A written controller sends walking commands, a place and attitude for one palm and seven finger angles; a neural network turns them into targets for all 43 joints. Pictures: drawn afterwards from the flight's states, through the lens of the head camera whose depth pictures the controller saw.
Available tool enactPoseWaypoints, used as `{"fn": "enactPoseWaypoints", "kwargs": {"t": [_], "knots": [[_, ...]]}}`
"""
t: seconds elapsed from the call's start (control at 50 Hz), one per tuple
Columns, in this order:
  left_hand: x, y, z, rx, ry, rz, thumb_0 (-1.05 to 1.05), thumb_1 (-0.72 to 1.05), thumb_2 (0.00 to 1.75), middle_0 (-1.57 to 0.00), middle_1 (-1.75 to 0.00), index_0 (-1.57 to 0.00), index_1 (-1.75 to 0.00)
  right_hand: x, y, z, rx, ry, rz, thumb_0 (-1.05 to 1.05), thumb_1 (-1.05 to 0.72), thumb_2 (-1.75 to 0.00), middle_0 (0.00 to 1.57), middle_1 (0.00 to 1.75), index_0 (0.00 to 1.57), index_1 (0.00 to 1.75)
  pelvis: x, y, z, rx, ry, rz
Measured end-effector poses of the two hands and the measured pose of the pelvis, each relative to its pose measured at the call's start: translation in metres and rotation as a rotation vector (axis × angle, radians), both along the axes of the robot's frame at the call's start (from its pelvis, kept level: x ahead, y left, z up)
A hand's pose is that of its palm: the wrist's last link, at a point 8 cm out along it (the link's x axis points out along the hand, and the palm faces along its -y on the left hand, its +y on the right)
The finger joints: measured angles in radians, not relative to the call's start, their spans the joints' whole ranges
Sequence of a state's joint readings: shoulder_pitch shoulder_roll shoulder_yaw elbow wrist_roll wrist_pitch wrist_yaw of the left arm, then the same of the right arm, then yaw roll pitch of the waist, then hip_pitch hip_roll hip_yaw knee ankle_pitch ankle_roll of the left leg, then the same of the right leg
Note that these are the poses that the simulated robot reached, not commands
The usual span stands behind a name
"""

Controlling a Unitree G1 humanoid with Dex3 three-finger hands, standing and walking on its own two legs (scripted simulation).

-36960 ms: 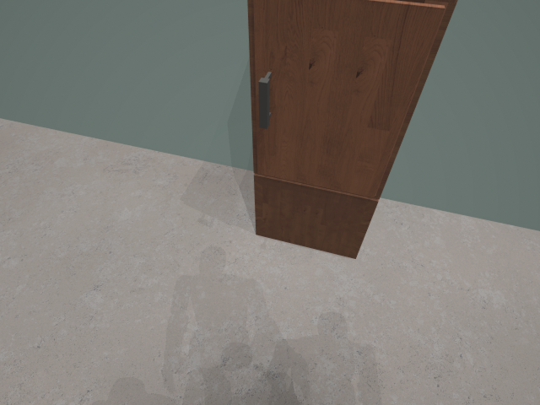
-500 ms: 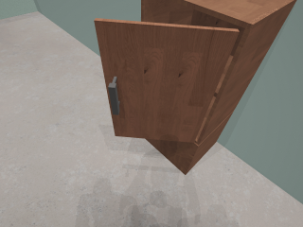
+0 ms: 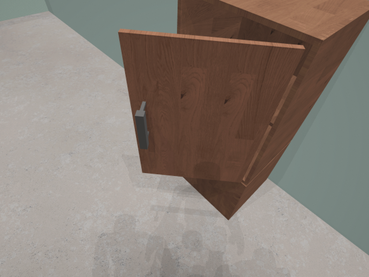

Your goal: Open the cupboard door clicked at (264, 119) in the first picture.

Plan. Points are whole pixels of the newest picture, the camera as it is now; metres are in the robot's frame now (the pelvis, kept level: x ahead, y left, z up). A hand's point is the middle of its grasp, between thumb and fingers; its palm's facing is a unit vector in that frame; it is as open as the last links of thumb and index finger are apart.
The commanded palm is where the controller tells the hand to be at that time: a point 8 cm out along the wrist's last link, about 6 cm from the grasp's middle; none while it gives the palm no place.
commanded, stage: raise the hand with hooked fingers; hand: left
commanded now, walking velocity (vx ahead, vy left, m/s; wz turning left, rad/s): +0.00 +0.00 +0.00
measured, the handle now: (144, 125) +0.53 +0.16 -0.02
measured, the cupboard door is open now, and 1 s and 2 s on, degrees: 42 42 42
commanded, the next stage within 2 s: none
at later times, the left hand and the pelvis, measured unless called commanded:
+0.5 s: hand (101, 273) +0.14 +0.18 -0.06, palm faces +0.12 -0.99 -0.06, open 9.2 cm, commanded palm +0.13 +0.24 -0.05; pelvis -0.02 -0.05 -0.10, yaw +4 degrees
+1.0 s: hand (92, 240) +0.20 +0.21 -0.04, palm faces -0.02 -1.00 -0.05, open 12.2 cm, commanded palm +0.17 +0.27 -0.03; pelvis -0.03 -0.03 -0.08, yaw +2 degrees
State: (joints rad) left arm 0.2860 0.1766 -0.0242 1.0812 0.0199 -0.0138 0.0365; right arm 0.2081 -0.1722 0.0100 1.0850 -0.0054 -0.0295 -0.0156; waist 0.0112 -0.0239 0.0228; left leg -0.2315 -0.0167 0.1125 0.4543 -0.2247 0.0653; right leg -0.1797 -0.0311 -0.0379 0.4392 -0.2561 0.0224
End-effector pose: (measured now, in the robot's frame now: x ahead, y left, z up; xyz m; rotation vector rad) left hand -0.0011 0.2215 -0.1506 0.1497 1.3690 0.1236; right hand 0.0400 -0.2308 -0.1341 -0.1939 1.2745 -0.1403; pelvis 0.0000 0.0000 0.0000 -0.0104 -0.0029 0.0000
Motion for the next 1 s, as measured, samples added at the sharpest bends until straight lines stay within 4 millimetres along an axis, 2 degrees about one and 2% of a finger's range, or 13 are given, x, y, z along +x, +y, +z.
{"fn": "enactPoseWaypoints", "kwargs": {"t": [0.04,0.14,0.2,0.26,0.32,0.38,0.44,0.52,0.66,0.76,0.84,0.92,1.0], "knots": [[0.033,0.007,0.020,0.013,-0.177,0.095,0.01,0.90,0.89,-0.20,-0.30,-0.20,-0.30,0.012,0.000,0.006,-0.010,-0.097,0.004,0.00,-0.91,-0.90,0.20,0.30,0.20,0.30,0.002,0.000,-0.002,0.003,-0.001,0.011],[0.141,0.015,0.115,0.057,-0.870,0.119,0.02,0.87,0.88,-0.20,-0.33,-0.20,-0.32,0.062,-0.005,0.020,-0.010,-0.411,0.058,0.01,-0.91,-0.89,0.20,0.30,0.20,0.30,0.003,-0.002,-0.012,0.021,0.034,0.059],[0.175,0.008,0.144,-0.010,-1.168,0.052,0.01,0.83,0.86,-0.20,-0.36,-0.20,-0.35,0.095,-0.013,0.024,-0.007,-0.530,0.088,0.01,-0.91,-0.89,0.20,0.30,0.20,0.30,0.000,-0.007,-0.024,0.013,0.099,0.049],[0.179,-0.005,0.140,-0.099,-1.335,-0.086,0.01,0.77,0.83,-0.21,-0.39,-0.21,-0.39,0.126,-0.025,0.027,-0.019,-0.635,0.126,0.01,-0.91,-0.89,0.20,0.30,0.20,0.30,-0.005,-0.016,-0.045,0.011,0.163,0.037],[0.161,-0.011,0.111,-0.156,-1.316,-0.177,0.00,0.70,0.81,-0.21,-0.43,-0.21,-0.43,0.154,-0.037,0.025,-0.040,-0.721,0.166,0.01,-0.90,-0.90,0.20,0.30,0.20,0.30,-0.010,-0.025,-0.067,0.011,0.210,0.035],[0.135,-0.004,0.084,-0.152,-1.244,-0.113,0.01,0.63,0.78,-0.22,-0.48,-0.22,-0.47,0.175,-0.044,0.020,-0.063,-0.771,0.199,0.01,-0.91,-0.90,0.20,0.30,0.20,0.30,-0.014,-0.034,-0.086,0.004,0.239,0.042],[0.116,0.007,0.082,-0.073,-1.246,-0.040,0.01,0.56,0.75,-0.23,-0.52,-0.23,-0.51,0.184,-0.045,0.009,-0.070,-0.775,0.226,0.01,-0.91,-0.90,0.20,0.30,0.20,0.30,-0.016,-0.042,-0.097,-0.013,0.249,0.058],[0.116,0.011,0.100,-0.014,-1.342,-0.079,0.02,0.47,0.71,-0.23,-0.58,-0.23,-0.57,0.179,-0.039,-0.013,-0.047,-0.730,0.250,0.01,-0.91,-0.90,0.20,0.30,0.20,0.30,-0.020,-0.051,-0.104,-0.035,0.259,0.077],[0.158,0.014,0.107,-0.119,-1.290,-0.187,0.01,0.30,0.64,-0.25,-0.68,-0.25,-0.68,0.134,-0.035,-0.041,0.015,-0.604,0.172,0.01,-0.90,-0.90,0.20,0.30,0.20,0.30,-0.026,-0.057,-0.099,-0.036,0.262,0.073],[0.171,0.025,0.119,-0.111,-1.267,-0.152,0.01,0.19,0.59,-0.26,-0.76,-0.26,-0.75,0.097,-0.045,-0.039,0.001,-0.537,0.095,0.01,-0.90,-0.89,0.20,0.30,0.20,0.30,-0.024,-0.052,-0.087,-0.019,0.259,0.055],[0.172,0.034,0.123,-0.092,-1.284,-0.143,0.01,0.10,0.55,-0.26,-0.82,-0.26,-0.81,0.077,-0.057,-0.034,-0.045,-0.502,0.076,0.01,-0.90,-0.89,0.20,0.30,0.20,0.30,-0.024,-0.045,-0.082,-0.015,0.260,0.049],[0.173,0.041,0.117,-0.106,-1.284,-0.155,0.01,0.00,0.51,-0.27,-0.88,-0.27,-0.87,0.071,-0.065,-0.027,-0.095,-0.494,0.082,0.01,-0.90,-0.90,0.20,0.30,0.20,0.30,-0.026,-0.037,-0.081,-0.021,0.257,0.046],[0.177,0.047,0.116,-0.122,-1.296,-0.165,0.00,-0.09,0.47,-0.27,-0.94,-0.27,-0.93,0.075,-0.062,-0.017,-0.126,-0.516,0.098,0.01,-0.90,-0.90,0.20,0.30,0.20,0.30,-0.027,-0.029,-0.080,-0.029,0.251,0.045]]}}
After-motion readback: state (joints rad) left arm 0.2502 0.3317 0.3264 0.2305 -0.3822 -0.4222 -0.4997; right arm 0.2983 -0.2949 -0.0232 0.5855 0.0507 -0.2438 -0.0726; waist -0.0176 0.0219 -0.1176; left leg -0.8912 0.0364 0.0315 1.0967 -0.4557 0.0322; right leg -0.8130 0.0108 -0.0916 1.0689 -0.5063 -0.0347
